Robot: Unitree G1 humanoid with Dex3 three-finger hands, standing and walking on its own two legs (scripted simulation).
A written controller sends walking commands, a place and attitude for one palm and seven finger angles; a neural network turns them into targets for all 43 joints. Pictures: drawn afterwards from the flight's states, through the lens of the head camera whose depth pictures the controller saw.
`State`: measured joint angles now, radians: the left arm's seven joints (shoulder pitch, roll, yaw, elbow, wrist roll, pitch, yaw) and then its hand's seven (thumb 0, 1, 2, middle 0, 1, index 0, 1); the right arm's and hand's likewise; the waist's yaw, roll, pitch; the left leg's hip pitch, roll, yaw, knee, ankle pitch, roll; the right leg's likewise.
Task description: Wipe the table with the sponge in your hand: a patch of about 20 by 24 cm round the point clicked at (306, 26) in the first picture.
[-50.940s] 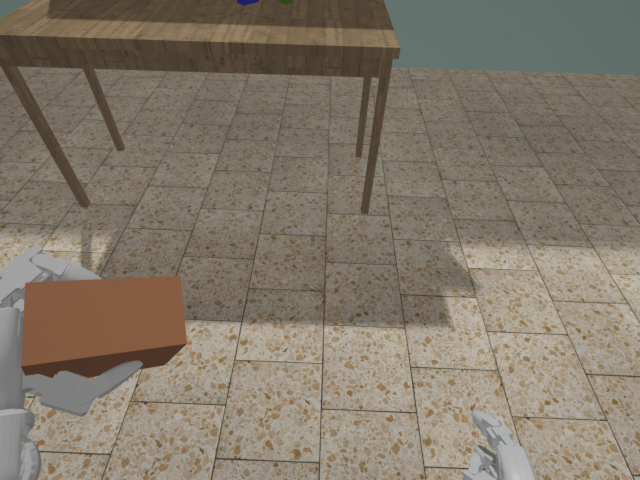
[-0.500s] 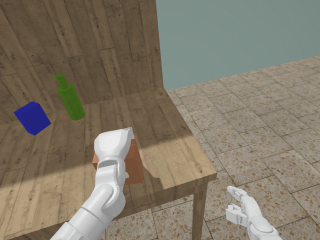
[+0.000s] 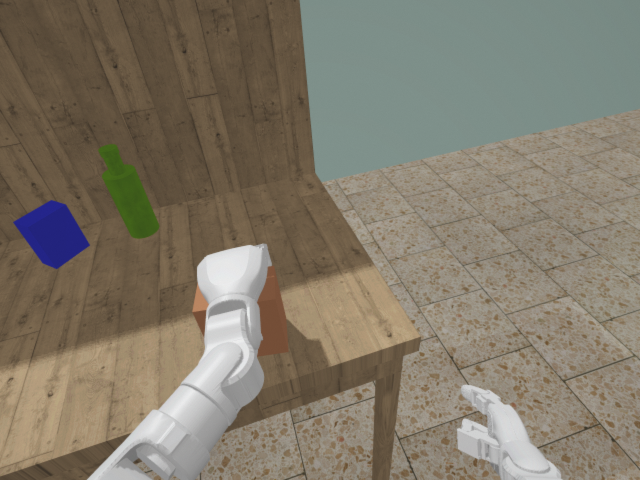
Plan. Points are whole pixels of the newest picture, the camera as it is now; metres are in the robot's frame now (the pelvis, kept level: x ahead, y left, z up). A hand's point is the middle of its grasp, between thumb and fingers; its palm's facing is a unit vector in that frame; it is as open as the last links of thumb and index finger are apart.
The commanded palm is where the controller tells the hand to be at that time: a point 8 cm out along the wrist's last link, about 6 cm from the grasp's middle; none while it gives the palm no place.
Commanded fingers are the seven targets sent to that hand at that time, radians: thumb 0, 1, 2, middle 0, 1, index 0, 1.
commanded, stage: wipe forward along the third lane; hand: left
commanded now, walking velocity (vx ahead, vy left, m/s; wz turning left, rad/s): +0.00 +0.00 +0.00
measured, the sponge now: (247, 324) +0.33 +0.16 +0.03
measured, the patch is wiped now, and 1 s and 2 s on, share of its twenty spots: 0.85 0.90 1.00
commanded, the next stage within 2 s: wipe back along the third lane in 1.40 s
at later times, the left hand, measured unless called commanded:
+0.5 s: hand (252, 274) +0.38 +0.15 +0.09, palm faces -0.02 -0.03 -1.00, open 10.2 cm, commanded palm +0.35 +0.16 +0.11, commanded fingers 0.00 0.10 1.30 -1.20 -1.60 -1.20 -1.60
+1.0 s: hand (248, 252) +0.43 +0.17 +0.08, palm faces -0.05 -0.02 -1.00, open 10.2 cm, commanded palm +0.40 +0.19 +0.11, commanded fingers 0.00 0.10 1.30 -1.20 -1.60 -1.20 -1.60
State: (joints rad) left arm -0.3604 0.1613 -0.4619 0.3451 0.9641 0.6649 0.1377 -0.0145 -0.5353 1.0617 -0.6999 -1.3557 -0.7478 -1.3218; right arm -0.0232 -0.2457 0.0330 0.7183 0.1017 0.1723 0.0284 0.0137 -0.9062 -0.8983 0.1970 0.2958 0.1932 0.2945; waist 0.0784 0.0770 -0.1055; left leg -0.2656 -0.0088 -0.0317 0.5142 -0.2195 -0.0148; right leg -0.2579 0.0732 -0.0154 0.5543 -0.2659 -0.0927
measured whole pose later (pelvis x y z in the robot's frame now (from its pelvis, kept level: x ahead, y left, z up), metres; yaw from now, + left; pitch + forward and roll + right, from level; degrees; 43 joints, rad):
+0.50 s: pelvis -0.01 -0.01 +0.00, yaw +0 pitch +2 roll +2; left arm -0.63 0.16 -0.34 0.76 0.94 0.59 0.17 0.00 -0.56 1.07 -0.72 -1.34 -0.77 -1.31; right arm 0.08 -0.26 0.03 0.73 0.10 0.18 -0.05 0.01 -0.91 -0.90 0.20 0.30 0.19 0.29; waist 0.02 0.07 -0.13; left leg -0.35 0.00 -0.03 0.52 -0.21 -0.01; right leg -0.35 0.09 -0.01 0.57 -0.25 -0.10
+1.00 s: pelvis +0.01 -0.02 +0.00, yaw -1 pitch +6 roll +1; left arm -0.74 0.26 -0.23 0.92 0.95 0.48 0.17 0.01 -0.56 1.07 -0.73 -1.35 -0.77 -1.32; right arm 0.12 -0.27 0.02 0.74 0.10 0.17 -0.06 0.01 -0.91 -0.90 0.20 0.30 0.19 0.29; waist -0.01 0.07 -0.14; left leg -0.41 0.02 -0.03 0.52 -0.22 0.01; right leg -0.40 0.11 -0.01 0.54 -0.24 -0.12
